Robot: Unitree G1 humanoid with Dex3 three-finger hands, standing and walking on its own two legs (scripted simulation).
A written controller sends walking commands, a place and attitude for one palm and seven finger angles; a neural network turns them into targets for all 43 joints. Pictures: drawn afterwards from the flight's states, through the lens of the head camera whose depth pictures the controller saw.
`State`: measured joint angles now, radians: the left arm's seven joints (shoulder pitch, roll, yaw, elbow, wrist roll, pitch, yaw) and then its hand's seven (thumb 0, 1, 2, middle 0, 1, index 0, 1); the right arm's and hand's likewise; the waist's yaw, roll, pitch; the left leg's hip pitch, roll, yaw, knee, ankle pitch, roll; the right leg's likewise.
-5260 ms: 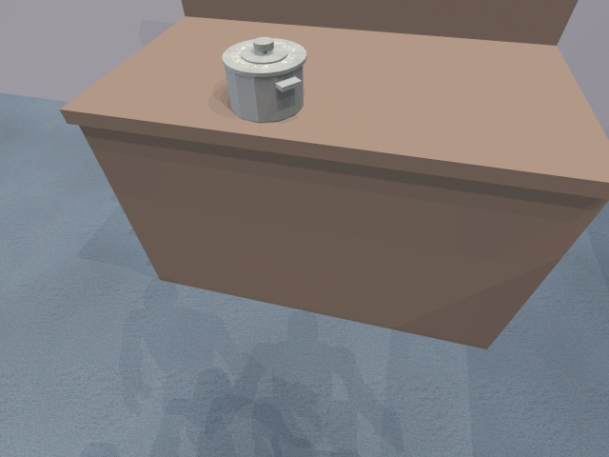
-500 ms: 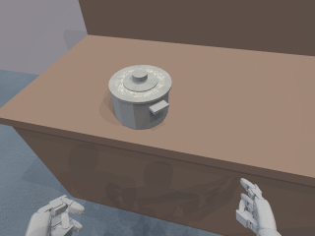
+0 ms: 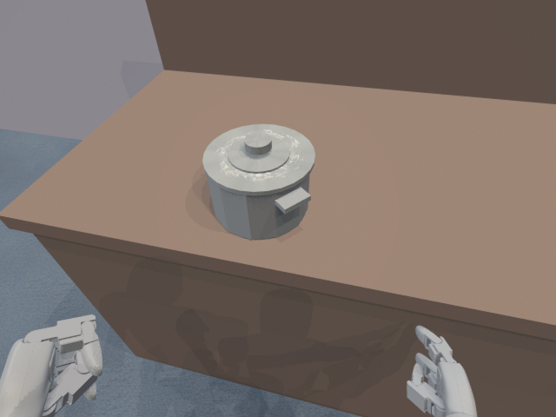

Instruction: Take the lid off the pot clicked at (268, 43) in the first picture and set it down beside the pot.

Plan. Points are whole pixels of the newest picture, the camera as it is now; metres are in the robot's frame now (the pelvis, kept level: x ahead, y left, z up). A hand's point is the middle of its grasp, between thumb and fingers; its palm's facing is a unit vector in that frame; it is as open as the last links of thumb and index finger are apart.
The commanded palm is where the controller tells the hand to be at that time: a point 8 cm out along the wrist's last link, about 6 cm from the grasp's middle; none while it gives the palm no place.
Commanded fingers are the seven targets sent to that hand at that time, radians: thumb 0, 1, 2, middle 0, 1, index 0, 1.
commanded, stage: raise the hand higher, near the body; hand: left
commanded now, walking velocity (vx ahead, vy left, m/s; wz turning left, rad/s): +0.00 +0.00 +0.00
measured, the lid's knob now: (258, 143) +0.49 +0.11 +0.16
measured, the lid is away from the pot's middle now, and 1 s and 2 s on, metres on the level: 0.00 0.00 0.00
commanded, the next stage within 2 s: reach forward and open the fingers in 0.48 s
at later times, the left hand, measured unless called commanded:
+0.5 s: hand (79, 313) +0.17 +0.24 +0.16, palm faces +0.36 -0.82 -0.45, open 3.1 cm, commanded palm +0.12 +0.27 +0.18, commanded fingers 0.00 0.90 0.90 -1.30 -1.50 -1.30 -1.50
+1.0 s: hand (62, 289) +0.19 +0.27 +0.16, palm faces -0.15 +0.05 -0.99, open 3.3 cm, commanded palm +0.18 +0.26 +0.22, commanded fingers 0.00 0.20 1.36 -1.09 -0.72 -1.09 -0.72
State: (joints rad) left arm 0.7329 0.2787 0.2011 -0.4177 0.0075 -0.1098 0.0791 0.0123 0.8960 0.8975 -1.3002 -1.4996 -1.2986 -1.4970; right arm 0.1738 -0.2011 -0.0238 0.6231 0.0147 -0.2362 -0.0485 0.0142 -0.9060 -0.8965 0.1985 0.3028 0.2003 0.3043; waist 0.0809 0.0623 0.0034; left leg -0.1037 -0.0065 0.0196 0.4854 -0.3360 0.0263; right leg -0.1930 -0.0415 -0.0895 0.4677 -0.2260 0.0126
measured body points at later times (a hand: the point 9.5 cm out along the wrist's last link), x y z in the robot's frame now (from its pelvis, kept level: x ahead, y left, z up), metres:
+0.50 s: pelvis +0.00 +0.01 +0.00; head -0.02 -0.01 +0.45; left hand +0.14 +0.28 +0.18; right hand +0.19 -0.20 -0.08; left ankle -0.04 +0.10 -0.74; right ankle +0.02 -0.13 -0.74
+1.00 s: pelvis -0.02 +0.00 +0.00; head +0.00 -0.06 +0.45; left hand +0.19 +0.26 +0.22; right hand +0.21 -0.23 -0.09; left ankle -0.04 +0.10 -0.74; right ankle +0.02 -0.13 -0.74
